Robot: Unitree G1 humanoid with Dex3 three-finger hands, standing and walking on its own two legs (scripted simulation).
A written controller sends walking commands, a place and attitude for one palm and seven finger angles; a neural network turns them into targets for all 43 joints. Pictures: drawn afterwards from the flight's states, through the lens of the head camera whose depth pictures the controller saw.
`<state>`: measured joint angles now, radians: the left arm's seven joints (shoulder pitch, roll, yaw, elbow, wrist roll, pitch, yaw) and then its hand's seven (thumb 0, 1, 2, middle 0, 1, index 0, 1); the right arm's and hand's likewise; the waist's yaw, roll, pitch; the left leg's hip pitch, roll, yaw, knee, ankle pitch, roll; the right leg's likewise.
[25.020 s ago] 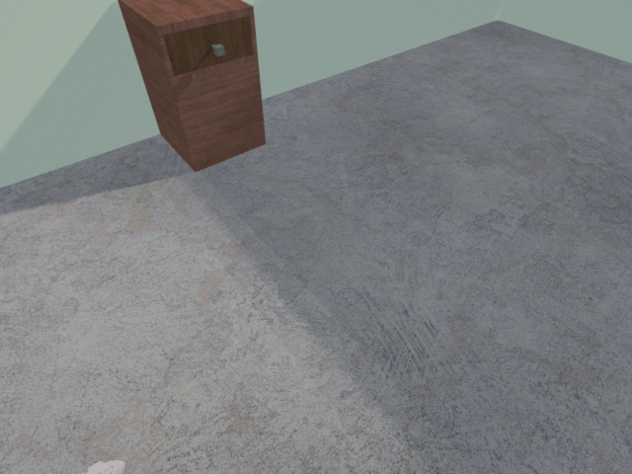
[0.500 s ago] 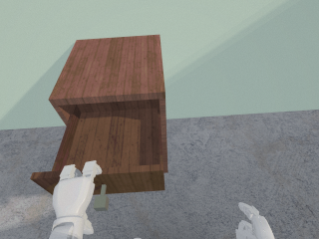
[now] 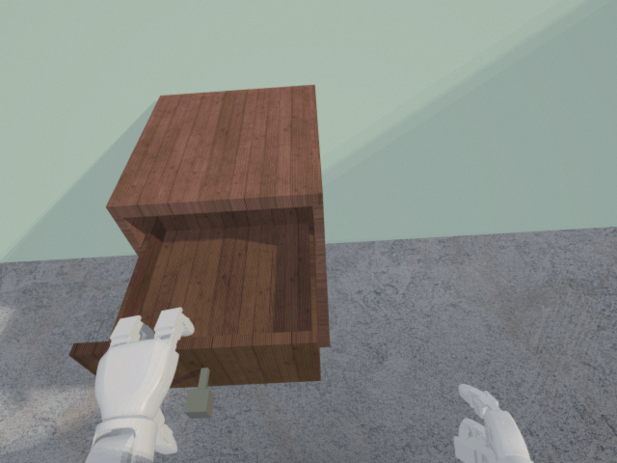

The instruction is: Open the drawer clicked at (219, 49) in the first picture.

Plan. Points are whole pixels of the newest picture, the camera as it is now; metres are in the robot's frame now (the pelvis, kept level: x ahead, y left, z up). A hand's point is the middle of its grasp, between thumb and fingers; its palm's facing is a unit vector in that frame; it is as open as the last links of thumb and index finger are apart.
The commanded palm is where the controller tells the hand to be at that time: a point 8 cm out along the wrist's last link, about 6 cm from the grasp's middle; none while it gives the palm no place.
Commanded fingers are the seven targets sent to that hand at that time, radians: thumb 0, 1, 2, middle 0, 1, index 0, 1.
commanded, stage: lift the hand off the handle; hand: left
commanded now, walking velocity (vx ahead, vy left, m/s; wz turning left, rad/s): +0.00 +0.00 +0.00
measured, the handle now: (201, 392) +0.26 +0.22 -0.15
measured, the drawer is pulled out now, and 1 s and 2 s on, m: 0.29 0.29 0.29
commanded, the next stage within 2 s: draw the hand back to the body in 0.20 s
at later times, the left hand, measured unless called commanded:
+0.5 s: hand (142, 378) +0.21 +0.23 +0.03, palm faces +0.07 -0.09 -0.99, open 13.8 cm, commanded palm +0.18 +0.23 +0.09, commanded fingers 0.00 -0.50 0.30 -0.30 -1.20 -0.30 -1.20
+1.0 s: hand (108, 372) +0.20 +0.23 +0.10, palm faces +0.22 -0.69 -0.69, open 13.8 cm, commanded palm +0.16 +0.26 +0.15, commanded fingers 0.00 -0.29 0.39 -0.28 -1.07 -0.28 -1.07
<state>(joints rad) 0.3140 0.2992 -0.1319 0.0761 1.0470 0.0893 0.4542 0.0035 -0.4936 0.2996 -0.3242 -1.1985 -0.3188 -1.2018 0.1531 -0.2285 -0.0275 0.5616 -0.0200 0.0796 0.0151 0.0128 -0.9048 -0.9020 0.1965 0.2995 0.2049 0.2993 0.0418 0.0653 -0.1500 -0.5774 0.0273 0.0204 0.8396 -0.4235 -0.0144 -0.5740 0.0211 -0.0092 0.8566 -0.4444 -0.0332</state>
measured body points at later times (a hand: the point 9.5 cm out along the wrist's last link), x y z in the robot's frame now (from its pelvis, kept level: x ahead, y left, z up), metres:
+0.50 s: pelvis +0.00 +0.00 +0.01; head +0.01 -0.04 +0.45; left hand +0.20 +0.23 +0.08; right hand +0.20 -0.22 -0.09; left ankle +0.00 +0.13 -0.70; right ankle -0.01 -0.10 -0.70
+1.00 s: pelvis +0.01 +0.01 +0.02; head +0.01 -0.03 +0.47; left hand +0.18 +0.27 +0.13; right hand +0.22 -0.20 -0.06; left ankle +0.00 +0.13 -0.70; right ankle -0.01 -0.10 -0.70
